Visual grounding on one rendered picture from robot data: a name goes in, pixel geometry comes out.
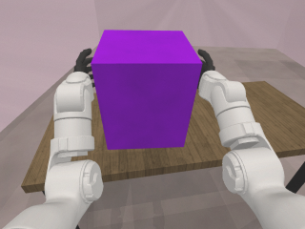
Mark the left robot forearm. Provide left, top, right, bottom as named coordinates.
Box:
left=44, top=72, right=95, bottom=198

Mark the left robot hand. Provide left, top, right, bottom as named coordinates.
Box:
left=73, top=48, right=95, bottom=87

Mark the carton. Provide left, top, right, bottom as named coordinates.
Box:
left=91, top=30, right=203, bottom=150

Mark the right robot upper arm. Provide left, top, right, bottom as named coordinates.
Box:
left=222, top=147, right=305, bottom=229

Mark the left robot upper arm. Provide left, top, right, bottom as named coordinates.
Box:
left=2, top=159, right=104, bottom=229

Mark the table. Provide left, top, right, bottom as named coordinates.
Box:
left=21, top=81, right=305, bottom=229

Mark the right robot forearm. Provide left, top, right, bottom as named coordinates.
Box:
left=198, top=71, right=285, bottom=183

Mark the right robot hand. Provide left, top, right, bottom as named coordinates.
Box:
left=197, top=49, right=215, bottom=90

